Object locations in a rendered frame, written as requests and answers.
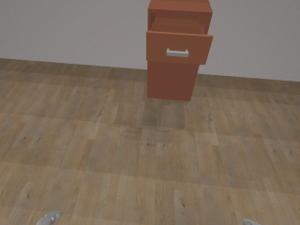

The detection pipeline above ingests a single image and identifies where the handle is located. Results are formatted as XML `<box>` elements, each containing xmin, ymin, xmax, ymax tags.
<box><xmin>166</xmin><ymin>48</ymin><xmax>188</xmax><ymax>57</ymax></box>

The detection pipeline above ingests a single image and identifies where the drawer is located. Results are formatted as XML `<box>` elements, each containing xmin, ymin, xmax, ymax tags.
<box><xmin>146</xmin><ymin>22</ymin><xmax>213</xmax><ymax>65</ymax></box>

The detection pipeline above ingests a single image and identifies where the left robot hand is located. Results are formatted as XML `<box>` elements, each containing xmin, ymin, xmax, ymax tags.
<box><xmin>36</xmin><ymin>211</ymin><xmax>63</xmax><ymax>225</ymax></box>

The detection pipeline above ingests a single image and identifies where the cabinet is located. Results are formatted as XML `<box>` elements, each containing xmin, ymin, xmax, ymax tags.
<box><xmin>147</xmin><ymin>0</ymin><xmax>213</xmax><ymax>101</ymax></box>

